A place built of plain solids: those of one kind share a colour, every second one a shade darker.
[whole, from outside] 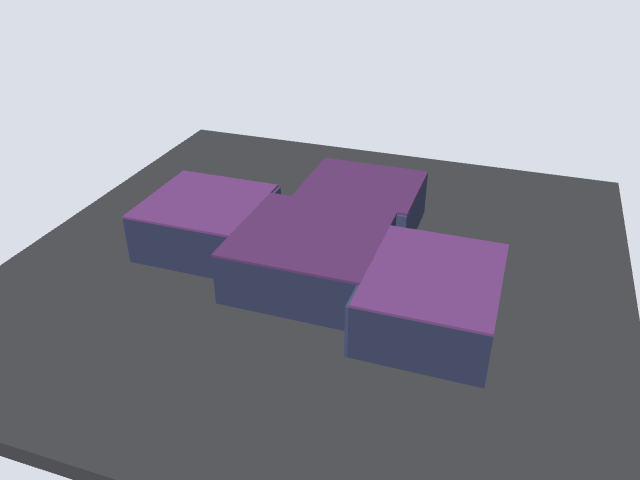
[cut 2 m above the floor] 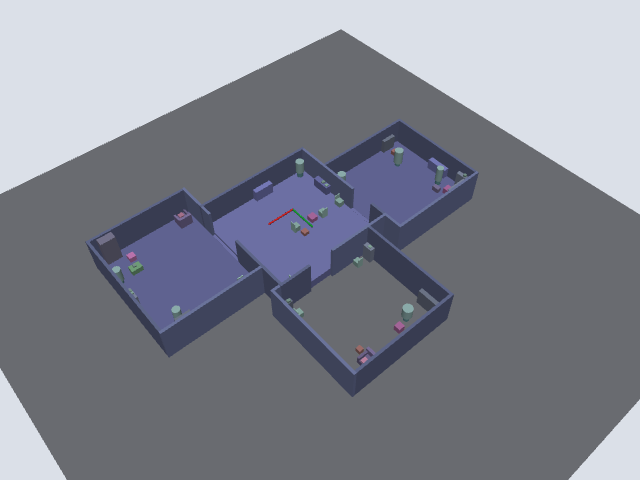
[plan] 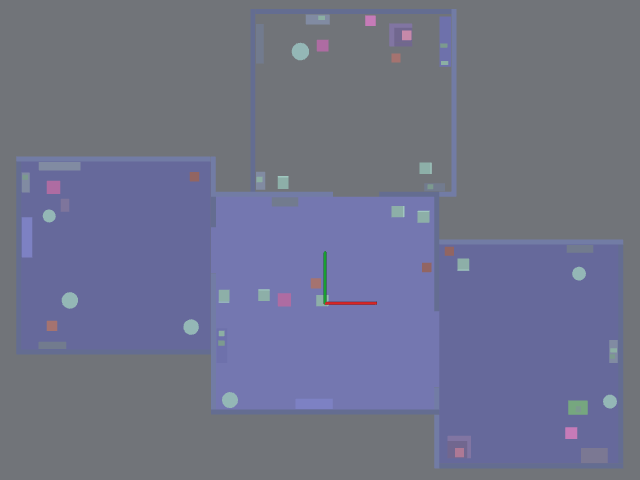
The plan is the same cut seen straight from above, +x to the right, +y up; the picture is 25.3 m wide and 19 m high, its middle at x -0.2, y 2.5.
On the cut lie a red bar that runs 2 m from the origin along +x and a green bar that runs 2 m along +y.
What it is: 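A storey of a house; a hub and three side rooms behind broad openings; the side rooms' floors lie 0.70 m, 0.160 m and not at all below the hub's; a bare drop, one riser, a flush line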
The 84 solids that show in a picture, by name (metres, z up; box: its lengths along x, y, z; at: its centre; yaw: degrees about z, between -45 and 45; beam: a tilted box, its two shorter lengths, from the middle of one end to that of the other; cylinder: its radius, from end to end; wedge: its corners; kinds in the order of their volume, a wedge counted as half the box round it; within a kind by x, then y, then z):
{
 "floor_1": {"box": [7.5, 7.44, 0.75], "at": [-8.27, 1.89, 0.32]},
 "floor_2": {"box": [0.2, 1.82, 0.75], "at": [-4.42, 2.09, 0.32]},
 "floor_3": {"box": [8.64, 8.42, 0.75], "at": [0.0, 0.0, 0.32]},
 "floor_4": {"box": [0.2, 3.0, 0.59], "at": [4.42, -1.82, 0.24]},
 "floor_5": {"box": [7.09, 8.67, 0.59], "at": [8.06, -2.02, 0.24]},
 "wall_1": {"box": [0.2, 7.44, 3.38], "at": [-12.12, 1.89, 1.64]},
 "wall_2": {"box": [7.7, 0.2, 3.38], "at": [-8.37, -1.93, 1.64]},
 "wall_3": {"box": [7.7, 0.2, 3.38], "at": [-8.37, 5.71, 1.64]},
 "wall_4": {"box": [0.2, 5.39, 3.38], "at": [-4.42, -1.52, 1.64]},
 "wall_5": {"box": [0.2, 1.21, 3.38], "at": [-4.42, 3.61, 1.64]},
 "wall_6": {"box": [0.2, 1.4, 3.38], "at": [-4.42, 5.11, 1.64]},
 "wall_7": {"box": [0.2, 7.23, 3.38], "at": [-2.86, 8.03, 1.64]},
 "wall_8": {"box": [4.84, 0.2, 3.38], "at": [-2.1, 4.31, 1.64]},
 "wall_9": {"box": [9.04, 0.2, 3.38], "at": [0.0, -4.31, 1.64]},
 "wall_10": {"box": [7.76, 0.2, 3.38], "at": [1.12, 11.55, 1.64]},
 "wall_11": {"box": [2.37, 0.2, 3.38], "at": [3.33, 4.31, 1.64]},
 "wall_12": {"box": [0.2, 2.14, 3.38], "at": [4.42, -5.48, 1.64]},
 "wall_13": {"box": [0.2, 0.89, 3.38], "at": [4.42, -3.77, 1.64]},
 "wall_14": {"box": [0.2, 4.53, 3.38], "at": [4.42, 1.95, 1.64]},
 "wall_15": {"box": [0.68, 0.2, 3.38], "at": [4.86, 4.31, 1.64]},
 "wall_16": {"box": [0.2, 7.23, 3.38], "at": [5.1, 8.03, 1.64]},
 "wall_17": {"box": [7.29, 0.2, 3.38], "at": [8.16, -6.45, 1.64]},
 "wall_18": {"box": [7.29, 0.2, 3.38], "at": [8.16, 2.42, 1.64]},
 "wall_19": {"box": [0.2, 8.67, 3.38], "at": [11.71, -2.02, 1.64]},
 "roof_1": {"box": [7.7, 7.84, 0.16], "at": [-8.37, 1.89, 3.41]},
 "roof_2": {"box": [9.04, 8.82, 0.16], "at": [0.0, 0.0, 3.41]},
 "roof_3": {"box": [8.16, 7.23, 0.16], "at": [1.12, 8.03, 3.41]},
 "roof_4": {"box": [7.29, 9.07, 0.16], "at": [8.16, -2.02, 3.41]},
 "case_1": {"box": [0.32, 0.79, 1.25], "at": [-11.85, 4.78, 1.32]},
 "case_2": {"box": [1.1, 0.29, 1.09], "at": [-10.79, -1.67, 1.24]},
 "case_3": {"box": [1.66, 0.34, 1.57], "at": [-10.51, 5.42, 1.48]},
 "case_4": {"box": [0.32, 1.57, 1.3], "at": [-2.58, 10.27, 0.6]},
 "case_5": {"box": [0.37, 0.71, 1.31], "at": [-2.55, 4.84, 0.61]},
 "case_6": {"box": [1.05, 0.37, 1.0], "at": [-1.58, 4.01, 1.19]},
 "case_7": {"box": [0.95, 0.4, 1.09], "at": [-0.29, 11.23, 0.5]},
 "case_8": {"box": [0.81, 0.31, 1.02], "at": [4.34, 4.59, 0.46]},
 "case_9": {"box": [1.05, 0.31, 1.89], "at": [10.09, 2.15, 1.48]},
 "case_10": {"box": [0.34, 0.91, 1.02], "at": [11.42, -1.92, 1.05]},
 "sideboard_1": {"box": [0.42, 1.6, 0.81], "at": [-11.79, 2.6, 1.1]},
 "sideboard_2": {"box": [0.43, 1.38, 0.72], "at": [-4.08, -1.68, 1.06]},
 "sideboard_3": {"box": [1.48, 0.41, 0.89], "at": [-0.43, -3.99, 1.14]},
 "sideboard_4": {"box": [0.45, 1.99, 0.91], "at": [4.76, 10.35, 0.41]},
 "bush_1": {"cylinder": 0.26, "from": [-10.92, 3.45, 1.1], "to": [-10.92, 3.45, 2.25]},
 "bush_2": {"cylinder": 0.33, "from": [-10.1, 0.11, 1.02], "to": [-10.1, 0.11, 2.15]},
 "bush_3": {"cylinder": 0.31, "from": [-5.3, -0.95, 1.12], "to": [-5.3, -0.95, 1.99]},
 "bush_4": {"cylinder": 0.32, "from": [-3.76, -3.84, 1.16], "to": [-3.76, -3.84, 2.12]},
 "bush_5": {"cylinder": 0.35, "from": [-0.98, 9.96, 0.48], "to": [-0.98, 9.96, 1.24]},
 "bush_6": {"cylinder": 0.27, "from": [10.05, 1.17, 1.04], "to": [10.05, 1.17, 1.98]},
 "bush_7": {"cylinder": 0.27, "from": [11.28, -3.9, 0.89], "to": [11.28, -3.9, 1.93]},
 "wardrobe_1": {"box": [1.07, 0.6, 2.05], "at": [10.66, -6.03, 1.56]},
 "armchair_1": {"box": [0.2, 0.92, 0.91], "at": [2.64, 10.61, 0.4]},
 "armchair_2": {"box": [0.72, 0.17, 0.67], "at": [3.1, 10.24, 0.29]},
 "armchair_3": {"box": [0.72, 0.58, 0.46], "at": [3.1, 10.61, 0.18]},
 "armchair_4": {"box": [0.72, 0.17, 0.67], "at": [3.1, 10.98, 0.29]},
 "armchair_5": {"box": [0.15, 0.68, 0.65], "at": [4.92, -5.8, 0.86]},
 "armchair_6": {"box": [0.64, 0.68, 0.45], "at": [5.31, -5.8, 0.76]},
 "armchair_7": {"box": [0.93, 0.21, 0.83], "at": [5.31, -5.35, 0.95]},
 "armchair_8": {"box": [0.15, 0.68, 0.65], "at": [5.71, -5.8, 0.86]},
 "chair_1": {"box": [0.44, 0.46, 0.42], "at": [-4.0, 0.3, 0.91]},
 "chair_2": {"box": [0.47, 0.42, 0.46], "at": [-2.42, 0.29, 0.93]},
 "chair_3": {"box": [0.47, 0.05, 0.82], "at": [-2.42, 0.53, 1.11]},
 "chair_4": {"box": [0.42, 0.45, 0.48], "at": [-1.66, 4.75, 0.19]},
 "chair_5": {"box": [0.42, 0.06, 0.87], "at": [-1.66, 5.0, 0.39]},
 "chair_6": {"box": [0.45, 0.45, 0.45], "at": [-0.13, 0.1, 0.92]},
 "chair_7": {"box": [0.45, 0.45, 0.42], "at": [2.86, 3.62, 0.91]},
 "chair_8": {"box": [0.48, 0.43, 0.41], "at": [3.9, 3.39, 0.9]},
 "chair_9": {"box": [0.43, 0.46, 0.5], "at": [3.96, 5.34, 0.2]},
 "chair_10": {"box": [0.46, 0.43, 0.46], "at": [5.48, 1.55, 0.76]},
 "pouf_1": {"box": [0.53, 0.53, 0.45], "at": [-10.75, 4.58, 0.92]},
 "pouf_2": {"box": [0.53, 0.53, 0.36], "at": [-1.61, 0.13, 0.88]},
 "pouf_3": {"box": [0.47, 0.47, 0.51], "at": [-0.1, 10.2, 0.2]},
 "pouf_4": {"box": [0.42, 0.42, 0.45], "at": [1.8, 11.18, 0.17]},
 "pouf_5": {"box": [0.47, 0.47, 0.41], "at": [9.75, -5.14, 0.74]},
 "basket_1": {"box": [0.41, 0.41, 0.32], "at": [-10.81, -0.9, 0.86]},
 "basket_2": {"box": [0.39, 0.39, 0.31], "at": [-5.17, 5.0, 0.85]},
 "basket_3": {"box": [0.41, 0.41, 0.28], "at": [-0.36, 0.79, 0.84]},
 "basket_4": {"box": [0.36, 0.36, 0.38], "at": [2.81, 9.71, 0.14]},
 "basket_5": {"box": [0.38, 0.38, 0.37], "at": [4.02, 1.41, 0.88]},
 "basket_6": {"box": [0.36, 0.36, 0.31], "at": [4.92, 2.06, 0.69]},
 "lowtable_1": {"box": [0.78, 0.56, 0.4], "at": [10.01, -4.14, 0.74]},
 "toybox_1": {"box": [0.35, 0.52, 0.37], "at": [-10.29, 3.88, 0.88]},
 "cushion_1": {"box": [0.38, 0.38, 0.15], "at": [3.24, 10.6, 0.49]},
 "cushion_2": {"box": [0.36, 0.36, 0.13], "at": [5.32, -5.92, 1.05]},
 "books_1": {"box": [0.3, 0.17, 0.16], "at": [4.7, 10.2, 0.94]}
}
